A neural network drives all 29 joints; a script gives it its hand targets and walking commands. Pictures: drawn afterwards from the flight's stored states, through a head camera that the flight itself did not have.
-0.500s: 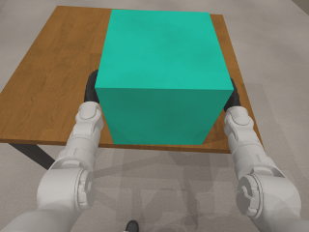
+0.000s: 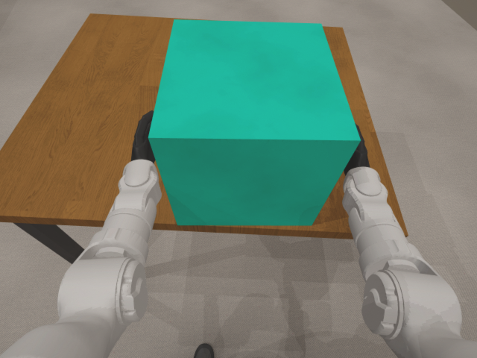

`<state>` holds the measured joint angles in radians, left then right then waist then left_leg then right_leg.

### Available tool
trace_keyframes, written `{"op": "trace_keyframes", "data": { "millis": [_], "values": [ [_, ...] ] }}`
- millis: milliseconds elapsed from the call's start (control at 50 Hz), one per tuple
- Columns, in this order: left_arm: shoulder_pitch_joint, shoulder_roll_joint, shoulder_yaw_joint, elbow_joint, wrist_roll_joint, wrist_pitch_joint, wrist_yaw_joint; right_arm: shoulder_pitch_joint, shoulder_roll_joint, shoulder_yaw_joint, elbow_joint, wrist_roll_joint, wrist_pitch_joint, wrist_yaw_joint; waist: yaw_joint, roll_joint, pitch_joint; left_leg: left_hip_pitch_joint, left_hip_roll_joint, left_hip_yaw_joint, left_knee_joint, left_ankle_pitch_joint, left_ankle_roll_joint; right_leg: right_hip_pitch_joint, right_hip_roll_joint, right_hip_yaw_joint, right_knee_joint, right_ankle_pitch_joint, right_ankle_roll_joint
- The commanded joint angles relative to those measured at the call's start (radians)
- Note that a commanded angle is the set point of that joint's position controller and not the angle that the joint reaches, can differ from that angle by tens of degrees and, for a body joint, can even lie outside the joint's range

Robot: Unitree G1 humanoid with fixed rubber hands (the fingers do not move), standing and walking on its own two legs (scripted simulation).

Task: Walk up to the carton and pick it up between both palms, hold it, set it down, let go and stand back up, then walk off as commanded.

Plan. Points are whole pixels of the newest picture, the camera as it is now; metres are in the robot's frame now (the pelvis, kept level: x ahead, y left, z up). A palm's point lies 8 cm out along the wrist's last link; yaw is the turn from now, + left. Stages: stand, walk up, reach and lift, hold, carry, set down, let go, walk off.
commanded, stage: reach and lift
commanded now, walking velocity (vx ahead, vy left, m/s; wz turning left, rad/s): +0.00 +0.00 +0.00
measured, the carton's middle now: (246, 128) +0.51 +0.03 +0.06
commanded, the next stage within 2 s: none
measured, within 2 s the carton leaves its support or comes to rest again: leaves its support in 0.24 s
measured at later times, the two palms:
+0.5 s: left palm (141, 161) +0.40 +0.20 +0.08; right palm (362, 161) +0.41 -0.16 +0.11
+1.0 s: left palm (132, 151) +0.40 +0.21 +0.11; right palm (363, 155) +0.41 -0.15 +0.12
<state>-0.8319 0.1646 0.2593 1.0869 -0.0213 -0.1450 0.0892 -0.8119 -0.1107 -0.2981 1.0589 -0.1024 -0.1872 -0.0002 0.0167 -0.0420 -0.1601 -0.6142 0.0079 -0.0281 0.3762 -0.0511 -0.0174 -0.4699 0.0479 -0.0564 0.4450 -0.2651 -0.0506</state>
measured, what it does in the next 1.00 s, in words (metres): stands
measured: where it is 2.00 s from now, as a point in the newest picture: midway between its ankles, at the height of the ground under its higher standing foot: outside the picture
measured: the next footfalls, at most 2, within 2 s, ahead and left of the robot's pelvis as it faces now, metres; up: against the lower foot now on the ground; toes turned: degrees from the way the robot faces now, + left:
none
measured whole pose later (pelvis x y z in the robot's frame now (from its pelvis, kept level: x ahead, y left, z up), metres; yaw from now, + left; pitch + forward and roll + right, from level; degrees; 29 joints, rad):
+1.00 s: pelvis -0.02 +0.01 +0.00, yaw +0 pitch +15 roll -1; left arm -0.82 0.14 0.21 0.92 -0.02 0.10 0.14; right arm -0.81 -0.13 -0.30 1.08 -0.02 -0.14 -0.03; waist 0.02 -0.08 -0.25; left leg -0.61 0.01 -0.03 0.37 -0.02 -0.01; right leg -0.47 0.05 -0.06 0.44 -0.24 -0.05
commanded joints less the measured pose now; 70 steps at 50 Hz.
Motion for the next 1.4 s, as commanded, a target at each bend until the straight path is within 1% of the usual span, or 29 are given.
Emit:
{"op": "trace_keyframes", "data": {
  "millis": [0, 100, 180, 220, 240, 280, 320, 340, 380, 440, 460, 540, 560, 620, 640, 780, 800, 820, 860, 920, 1000, 1020, 1100, 1120, 1140, 1180, 1280, 1340, 1380],
  "values": [
    [-0.715, -0.661, -0.329, -0.229, 0.082, -0.094, -0.135, -0.795, 0.545, 0.277, -0.243, -0.047, -0.177, 0.161, 0.101, 0.071, -1.013, 0.696, 0.048, 0.093, 0.120, 0.510, -0.018, 0.093, -0.035, -0.028, -0.069, 0.667, 0.089],
    [-0.721, -0.662, -0.342, -0.237, 0.065, -0.099, -0.129, -0.809, 0.572, 0.322, -0.272, -0.029, -0.184, 0.152, 0.107, 0.041, -1.013, 0.690, 0.047, 0.086, 0.125, 0.514, -0.012, 0.109, -0.034, -0.022, -0.059, 0.704, 0.094],
    [-0.742, -0.666, -0.347, -0.240, 0.057, -0.095, -0.129, -0.824, 0.582, 0.337, -0.267, -0.024, -0.180, 0.154, 0.111, 0.026, -0.992, 0.682, 0.044, 0.088, 0.113, 0.473, -0.002, 0.124, -0.034, -0.019, -0.058, 0.698, 0.099],
    [-0.773, -0.667, -0.346, -0.260, 0.054, -0.095, -0.130, -0.816, 0.596, 0.360, -0.246, -0.008, -0.167, 0.157, 0.118, 0.024, -0.974, 0.676, 0.042, 0.090, 0.110, 0.467, -0.001, 0.150, -0.034, -0.012, -0.050, 0.714, 0.100],
    [-0.796, -0.676, -0.359, -0.287, 0.048, -0.094, -0.127, -0.823, 0.604, 0.366, -0.246, 0.001, -0.166, 0.158, 0.110, 0.027, -0.994, 0.683, 0.042, 0.087, 0.112, 0.474, -0.004, 0.153, -0.032, -0.012, -0.049, 0.711, 0.099],
    [-0.830, -0.675, -0.358, -0.294, 0.042, -0.088, -0.126, -0.836, 0.605, 0.367, -0.228, 0.003, -0.156, 0.162, 0.118, 0.032, -0.963, 0.678, 0.039, 0.090, 0.100, 0.422, 0.001, 0.147, -0.033, -0.012, -0.058, 0.666, 0.101],
    [-0.864, -0.678, -0.367, -0.335, 0.032, -0.083, -0.123, -0.828, 0.607, 0.365, -0.206, 0.012, -0.148, 0.165, 0.104, 0.032, -0.963, 0.698, 0.040, 0.086, 0.094, 0.420, -0.002, 0.142, -0.031, -0.018, -0.059, 0.650, 0.104],
    [-0.865, -0.678, -0.360, -0.334, 0.033, -0.078, -0.123, -0.842, 0.603, 0.365, -0.206, 0.014, -0.149, 0.168, 0.118, 0.035, -0.951, 0.695, 0.038, 0.092, 0.091, 0.407, 0.001, 0.136, -0.028, -0.019, -0.065, 0.622, 0.103],
    [-0.893, -0.674, -0.356, -0.339, 0.031, -0.065, -0.121, -0.866, 0.602, 0.363, -0.208, 0.024, -0.139, 0.173, 0.119, 0.027, -0.948, 0.701, 0.037, 0.093, 0.083, 0.378, 0.003, 0.137, -0.027, -0.019, -0.069, 0.595, 0.102],
    [-0.922, -0.684, -0.379, -0.369, 0.026, -0.043, -0.113, -0.877, 0.576, 0.346, -0.190, 0.030, -0.133, 0.185, 0.110, 0.058, -0.937, 0.740, 0.041, 0.088, 0.079, 0.373, -0.006, 0.091, -0.013, -0.036, -0.087, 0.486, 0.088],
    [-0.909, -0.671, -0.362, -0.355, 0.035, -0.032, -0.112, -0.874, 0.560, 0.339, -0.177, 0.031, -0.127, 0.185, 0.120, 0.050, -0.896, 0.746, 0.044, 0.090, 0.075, 0.359, -0.002, 0.079, -0.013, -0.038, -0.096, 0.454, 0.086],
    [-0.916, -0.679, -0.371, -0.355, 0.037, 0.001, -0.110, -0.912, 0.529, 0.313, -0.174, 0.029, -0.125, 0.191, 0.118, 0.055, -0.868, 0.748, 0.044, 0.089, 0.058, 0.288, 0.002, 0.057, -0.009, -0.043, -0.112, 0.361, 0.073],
    [-0.935, -0.675, -0.371, -0.369, 0.034, 0.007, -0.109, -0.921, 0.528, 0.304, -0.171, 0.028, -0.120, 0.194, 0.116, 0.043, -0.870, 0.765, 0.049, 0.085, 0.055, 0.277, 0.000, 0.052, -0.007, -0.046, -0.113, 0.339, 0.074],
    [-0.963, -0.671, -0.373, -0.385, 0.032, 0.026, -0.102, -0.952, 0.504, 0.297, -0.168, 0.035, -0.114, 0.202, 0.125, 0.067, -0.886, 0.763, 0.049, 0.085, 0.050, 0.251, -0.003, 0.036, -0.002, -0.050, -0.115, 0.294, 0.064],
    [-0.944, -0.675, -0.381, -0.372, 0.027, 0.039, -0.099, -0.950, 0.490, 0.284, -0.166, 0.036, -0.111, 0.202, 0.118, 0.075, -0.873, 0.763, 0.048, 0.078, 0.045, 0.222, -0.005, 0.028, -0.006, -0.049, -0.117, 0.269, 0.062],
    [-0.933, -0.690, -0.421, -0.450, 0.011, 0.103, -0.088, -0.973, 0.476, 0.299, -0.217, 0.065, -0.080, 0.191, 0.108, 0.084, -0.925, 0.807, 0.050, 0.057, 0.055, 0.245, -0.014, 0.038, 0.003, -0.048, -0.117, 0.289, 0.057],
    [-0.917, -0.687, -0.411, -0.442, 0.019, 0.115, -0.088, -0.977, 0.475, 0.304, -0.229, 0.070, -0.073, 0.188, 0.119, 0.086, -0.897, 0.794, 0.048, 0.060, 0.057, 0.249, -0.011, 0.047, 0.003, -0.041, -0.120, 0.290, 0.053],
    [-0.931, -0.688, -0.422, -0.465, 0.013, 0.124, -0.088, -0.970, 0.475, 0.306, -0.228, 0.075, -0.063, 0.186, 0.108, 0.098, -0.899, 0.798, 0.045, 0.060, 0.058, 0.254, -0.014, 0.049, 0.002, -0.040, -0.118, 0.292, 0.054],
    [-0.901, -0.694, -0.425, -0.483, 0.009, 0.145, -0.088, -0.973, 0.490, 0.332, -0.271, 0.091, -0.054, 0.175, 0.111, 0.077, -0.921, 0.807, 0.044, 0.059, 0.064, 0.285, -0.008, 0.078, -0.001, -0.031, -0.119, 0.340, 0.060],
    [-0.879, -0.690, -0.440, -0.527, 0.007, 0.174, -0.092, -0.968, 0.506, 0.371, -0.327, 0.113, -0.028, 0.158, 0.102, 0.081, -0.951, 0.810, 0.031, 0.060, 0.078, 0.337, -0.009, 0.135, -0.002, -0.022, -0.112, 0.412, 0.067],
    [-0.831, -0.695, -0.450, -0.564, 0.007, 0.218, -0.100, -0.986, 0.523, 0.435, -0.406, 0.157, 0.007, 0.142, 0.107, 0.087, -0.966, 0.823, 0.015, 0.056, 0.085, 0.378, -0.006, 0.189, -0.002, -0.011, -0.105, 0.489, 0.075],
    [-0.851, -0.693, -0.453, -0.599, 0.002, 0.222, -0.100, -0.999, 0.542, 0.454, -0.432, 0.164, 0.015, 0.137, 0.110, 0.071, -0.986, 0.817, 0.014, 0.057, 0.086, 0.382, -0.002, 0.212, -0.002, -0.005, -0.099, 0.517, 0.079],
    [-0.819, -0.683, -0.463, -0.664, 0.005, 0.273, -0.115, -0.976, 0.564, 0.512, -0.499, 0.201, 0.068, 0.107, 0.095, 0.063, -0.989, 0.805, -0.002, 0.052, 0.082, 0.377, 0.001, 0.298, -0.007, 0.012, -0.082, 0.624, 0.098],
    [-0.833, -0.681, -0.468, -0.696, 0.005, 0.284, -0.116, -0.963, 0.557, 0.513, -0.501, 0.206, 0.082, 0.104, 0.083, 0.068, -1.002, 0.819, 0.001, 0.048, 0.080, 0.386, -0.002, 0.305, -0.004, 0.011, -0.081, 0.633, 0.099],
    [-0.817, -0.670, -0.463, -0.709, 0.010, 0.299, -0.118, -0.957, 0.557, 0.522, -0.520, 0.215, 0.094, 0.098, 0.089, 0.066, -0.975, 0.818, -0.002, 0.049, 0.076, 0.374, 0.000, 0.316, -0.008, 0.016, -0.084, 0.637, 0.103],
    [-0.804, -0.654, -0.454, -0.700, 0.024, 0.334, -0.128, -0.942, 0.542, 0.512, -0.510, 0.222, 0.131, 0.085, 0.072, 0.063, -0.911, 0.809, -0.005, 0.048, 0.057, 0.329, 0.003, 0.325, -0.011, 0.020, -0.091, 0.616, 0.106],
    [-0.841, -0.651, -0.472, -0.773, 0.002, 0.398, -0.140, -0.989, 0.556, 0.526, -0.568, 0.270, 0.197, 0.057, 0.046, 0.076, -0.852, 0.817, -0.013, 0.038, 0.049, 0.298, 0.002, 0.349, -0.014, 0.038, -0.103, 0.591, 0.110],
    [-0.878, -0.654, -0.483, -0.774, -0.009, 0.441, -0.142, -1.049, 0.562, 0.510, -0.574, 0.291, 0.241, 0.047, 0.031, 0.108, -0.785, 0.821, -0.012, 0.035, 0.036, 0.238, 0.000, 0.318, -0.012, 0.044, -0.124, 0.485, 0.101],
    [-0.909, -0.638, -0.463, -0.754, -0.006, 0.471, -0.149, -1.063, 0.558, 0.481, -0.537, 0.291, 0.276, 0.038, 0.017, 0.102, -0.694, 0.806, -0.011, 0.040, 0.015, 0.171, 0.007, 0.310, -0.016, 0.054, -0.140, 0.409, 0.099]
  ]
}}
